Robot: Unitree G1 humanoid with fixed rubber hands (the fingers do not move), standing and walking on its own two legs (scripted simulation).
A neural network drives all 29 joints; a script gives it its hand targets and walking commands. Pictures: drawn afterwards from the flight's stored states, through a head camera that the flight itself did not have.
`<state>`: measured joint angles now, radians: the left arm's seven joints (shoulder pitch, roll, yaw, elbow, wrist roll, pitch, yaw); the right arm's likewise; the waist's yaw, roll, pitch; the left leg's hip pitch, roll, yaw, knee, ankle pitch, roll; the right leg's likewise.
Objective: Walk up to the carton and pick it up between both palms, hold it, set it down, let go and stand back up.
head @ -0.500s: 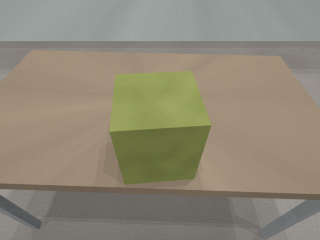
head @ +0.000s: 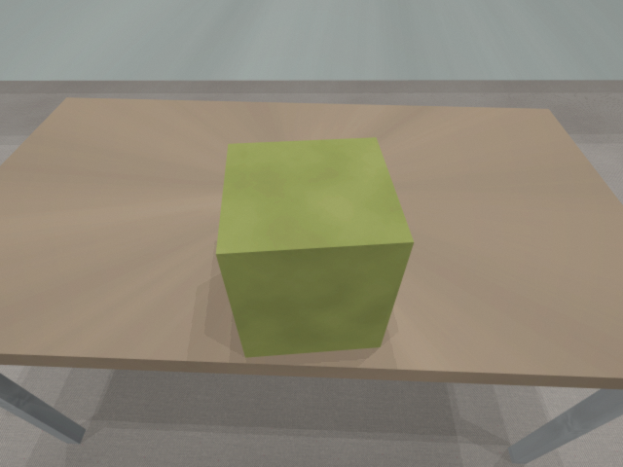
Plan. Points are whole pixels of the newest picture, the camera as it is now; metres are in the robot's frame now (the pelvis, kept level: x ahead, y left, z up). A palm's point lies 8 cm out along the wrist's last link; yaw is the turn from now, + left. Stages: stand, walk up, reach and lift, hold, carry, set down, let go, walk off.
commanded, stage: stand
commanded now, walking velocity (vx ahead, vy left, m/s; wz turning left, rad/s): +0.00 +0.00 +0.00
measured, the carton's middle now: (308, 251) +0.41 +0.01 +0.05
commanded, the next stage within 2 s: none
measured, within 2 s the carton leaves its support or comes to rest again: neither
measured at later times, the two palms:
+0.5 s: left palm out of the picture +0.03 +0.27 -0.13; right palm out of the picture +0.04 -0.29 -0.13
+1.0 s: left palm out of the picture +0.02 +0.27 -0.13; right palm out of the picture +0.01 -0.29 -0.13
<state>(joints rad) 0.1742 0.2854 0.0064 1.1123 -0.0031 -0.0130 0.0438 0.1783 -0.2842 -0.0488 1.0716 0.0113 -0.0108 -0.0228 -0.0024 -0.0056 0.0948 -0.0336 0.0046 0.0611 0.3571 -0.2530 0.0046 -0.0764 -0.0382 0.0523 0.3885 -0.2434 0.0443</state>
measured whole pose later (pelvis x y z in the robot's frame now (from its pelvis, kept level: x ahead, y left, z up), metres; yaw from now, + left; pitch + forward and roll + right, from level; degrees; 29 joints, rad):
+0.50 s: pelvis -0.01 -0.01 +0.00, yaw +1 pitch -5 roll +0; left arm 0.18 0.28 0.00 1.11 0.00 0.00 0.04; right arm 0.20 -0.30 -0.06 1.07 0.01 0.00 -0.02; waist -0.01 0.00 0.09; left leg -0.04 0.01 0.05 0.38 -0.25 0.00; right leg -0.08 -0.04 0.03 0.41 -0.25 0.04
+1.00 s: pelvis -0.02 -0.01 +0.00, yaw +1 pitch -4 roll +0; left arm 0.16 0.29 0.01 1.11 -0.01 -0.01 0.03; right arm 0.20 -0.29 -0.04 1.08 0.01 0.00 -0.02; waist -0.01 0.00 0.11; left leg -0.07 0.02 0.05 0.37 -0.23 -0.01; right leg -0.10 -0.03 0.03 0.38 -0.21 0.03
